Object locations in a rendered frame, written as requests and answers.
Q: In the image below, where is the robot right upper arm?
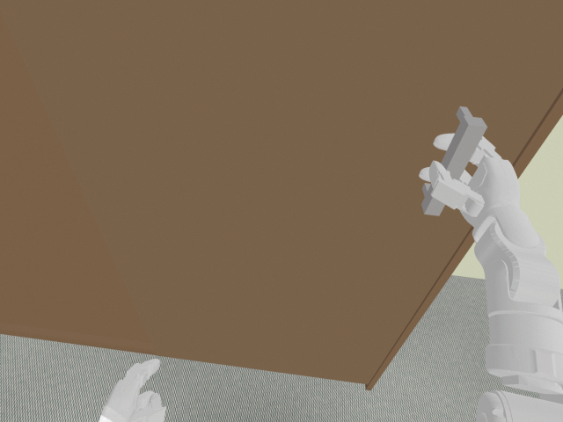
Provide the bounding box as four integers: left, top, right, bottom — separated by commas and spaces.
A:
476, 390, 563, 422

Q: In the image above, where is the right robot forearm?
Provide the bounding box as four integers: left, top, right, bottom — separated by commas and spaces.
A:
472, 207, 563, 404

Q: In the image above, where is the left robot hand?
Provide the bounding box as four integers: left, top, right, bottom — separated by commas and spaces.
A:
99, 359, 166, 422

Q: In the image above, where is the wardrobe door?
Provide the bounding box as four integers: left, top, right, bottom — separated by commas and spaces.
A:
0, 11, 151, 343
0, 0, 563, 384

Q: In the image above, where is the handle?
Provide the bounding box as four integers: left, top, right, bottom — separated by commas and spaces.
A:
421, 106, 487, 216

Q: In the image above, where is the right robot hand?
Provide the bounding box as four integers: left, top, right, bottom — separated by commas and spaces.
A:
419, 134, 520, 228

